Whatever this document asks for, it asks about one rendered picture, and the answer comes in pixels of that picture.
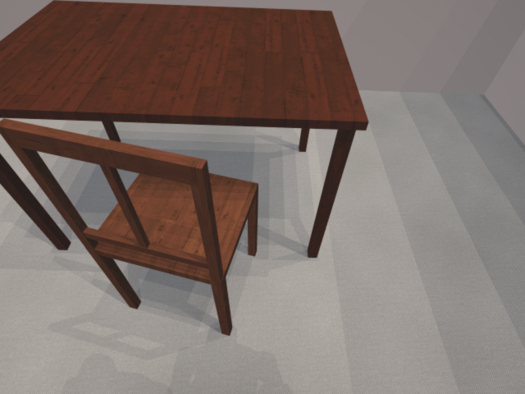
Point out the table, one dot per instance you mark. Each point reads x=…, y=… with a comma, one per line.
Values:
x=178, y=64

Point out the chair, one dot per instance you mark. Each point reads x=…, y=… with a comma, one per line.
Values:
x=176, y=217

